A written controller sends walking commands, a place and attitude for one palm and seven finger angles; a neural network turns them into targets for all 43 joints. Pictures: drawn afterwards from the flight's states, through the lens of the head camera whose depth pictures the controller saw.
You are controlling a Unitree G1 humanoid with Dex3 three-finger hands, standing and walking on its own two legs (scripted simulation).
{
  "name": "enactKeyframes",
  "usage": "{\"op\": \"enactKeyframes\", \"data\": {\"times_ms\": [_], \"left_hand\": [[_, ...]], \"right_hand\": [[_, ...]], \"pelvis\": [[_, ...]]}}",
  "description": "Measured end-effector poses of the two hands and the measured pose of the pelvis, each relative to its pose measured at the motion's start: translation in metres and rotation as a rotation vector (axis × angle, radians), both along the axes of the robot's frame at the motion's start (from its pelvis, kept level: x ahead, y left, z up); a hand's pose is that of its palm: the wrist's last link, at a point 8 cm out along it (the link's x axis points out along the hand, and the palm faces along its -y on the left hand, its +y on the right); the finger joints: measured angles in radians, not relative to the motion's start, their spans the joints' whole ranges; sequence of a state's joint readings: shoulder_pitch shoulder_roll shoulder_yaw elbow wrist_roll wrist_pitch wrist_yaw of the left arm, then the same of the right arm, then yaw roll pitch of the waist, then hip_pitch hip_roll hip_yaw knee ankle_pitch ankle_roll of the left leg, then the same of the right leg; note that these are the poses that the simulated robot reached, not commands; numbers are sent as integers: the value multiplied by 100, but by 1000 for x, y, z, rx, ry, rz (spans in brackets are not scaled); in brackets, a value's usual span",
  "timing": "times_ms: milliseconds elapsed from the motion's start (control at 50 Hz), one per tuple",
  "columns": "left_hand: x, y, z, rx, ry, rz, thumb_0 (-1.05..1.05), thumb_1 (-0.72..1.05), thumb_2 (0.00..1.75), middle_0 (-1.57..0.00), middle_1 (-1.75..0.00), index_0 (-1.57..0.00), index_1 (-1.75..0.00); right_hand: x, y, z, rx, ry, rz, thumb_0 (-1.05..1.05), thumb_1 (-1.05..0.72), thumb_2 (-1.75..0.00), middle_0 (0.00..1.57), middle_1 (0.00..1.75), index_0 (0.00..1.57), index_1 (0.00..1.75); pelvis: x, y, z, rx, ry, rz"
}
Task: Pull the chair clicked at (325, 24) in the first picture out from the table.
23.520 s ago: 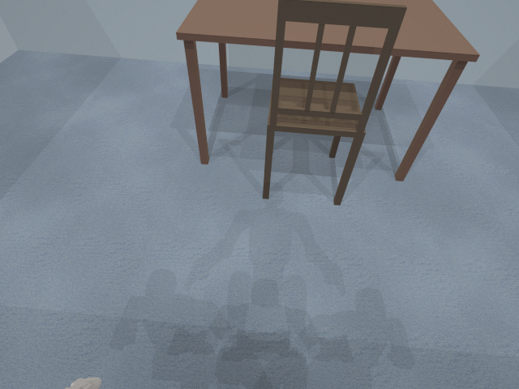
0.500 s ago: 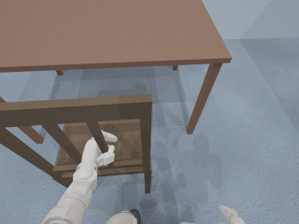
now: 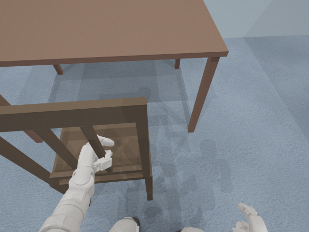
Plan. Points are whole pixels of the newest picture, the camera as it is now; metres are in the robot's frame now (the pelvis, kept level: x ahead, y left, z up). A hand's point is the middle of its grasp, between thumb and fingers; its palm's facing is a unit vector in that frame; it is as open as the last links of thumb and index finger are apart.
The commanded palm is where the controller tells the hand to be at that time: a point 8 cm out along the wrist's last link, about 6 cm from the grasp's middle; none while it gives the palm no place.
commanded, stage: step backward, pulling the chair out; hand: left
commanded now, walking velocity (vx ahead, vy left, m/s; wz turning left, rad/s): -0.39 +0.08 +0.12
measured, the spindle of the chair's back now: (65, 154) +0.32 +0.27 -0.05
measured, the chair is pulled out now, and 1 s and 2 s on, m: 0.23 0.38 0.56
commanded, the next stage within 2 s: stop walking, hand still on the chair in 1.66 s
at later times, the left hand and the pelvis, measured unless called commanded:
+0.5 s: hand (107, 179) +0.26 +0.14 -0.06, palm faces +0.03 -0.98 -0.18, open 5.1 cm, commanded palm +0.22 +0.19 -0.06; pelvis -0.06 +0.00 +0.00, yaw +2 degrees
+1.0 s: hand (104, 216) +0.17 +0.13 -0.06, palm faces +0.01 -0.99 -0.17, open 5.0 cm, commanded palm +0.14 +0.18 -0.05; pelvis -0.14 +0.00 +0.01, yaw +2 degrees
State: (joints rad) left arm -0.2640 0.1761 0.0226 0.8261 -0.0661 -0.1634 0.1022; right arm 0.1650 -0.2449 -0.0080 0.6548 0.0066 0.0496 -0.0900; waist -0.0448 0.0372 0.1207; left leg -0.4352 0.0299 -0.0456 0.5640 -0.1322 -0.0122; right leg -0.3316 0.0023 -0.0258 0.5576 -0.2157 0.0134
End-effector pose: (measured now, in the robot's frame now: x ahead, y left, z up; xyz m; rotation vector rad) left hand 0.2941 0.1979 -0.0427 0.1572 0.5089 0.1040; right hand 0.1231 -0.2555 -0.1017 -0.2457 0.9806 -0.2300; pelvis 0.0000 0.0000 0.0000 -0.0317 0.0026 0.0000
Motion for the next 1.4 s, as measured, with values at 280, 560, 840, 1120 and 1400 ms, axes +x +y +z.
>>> {"op": "enactKeyframes", "data": {"times_ms": [280, 560, 840, 1120, 1400], "left_hand": [[-33, -1, -1, -3, -11, -56, 3, 73, 82, -32, -126, -50, -145], [-67, -5, 0, 4, -10, -48, 3, 73, 80, -33, -124, -50, -145], [-114, -4, 1, -9, -9, -56, 3, 74, 81, -32, -124, -50, -145], [-166, -13, 1, -22, -13, -96, 3, 75, 81, -30, -126, -50, -145], [-225, -17, 1, -14, -20, -68, 3, 73, 81, -33, -123, -50, -145]], "right_hand": [[-37, 18, -9, -13, 107, 30, 1, -90, -90, 20, 30, 20, 30], [-66, 16, -8, 20, 48, 7, 1, -90, -90, 20, 30, 20, 31], [-104, 29, -7, 58, 59, 64, 1, -90, -90, 20, 30, 20, 30], [-162, 6, -3, -56, 86, 19, 1, -90, -90, 20, 30, 20, 30], [-213, 29, -11, 87, 37, 40, 1, -90, -90, 20, 30, 20, 30]], "pelvis": [[-21, 15, 2, 32, 25, 31], [-61, 9, 2, 2, 38, 36], [-108, 3, 6, -1, 45, 12], [-159, 16, 3, 23, 28, 62], [-220, -3, 4, -11, 27, 32]]}}
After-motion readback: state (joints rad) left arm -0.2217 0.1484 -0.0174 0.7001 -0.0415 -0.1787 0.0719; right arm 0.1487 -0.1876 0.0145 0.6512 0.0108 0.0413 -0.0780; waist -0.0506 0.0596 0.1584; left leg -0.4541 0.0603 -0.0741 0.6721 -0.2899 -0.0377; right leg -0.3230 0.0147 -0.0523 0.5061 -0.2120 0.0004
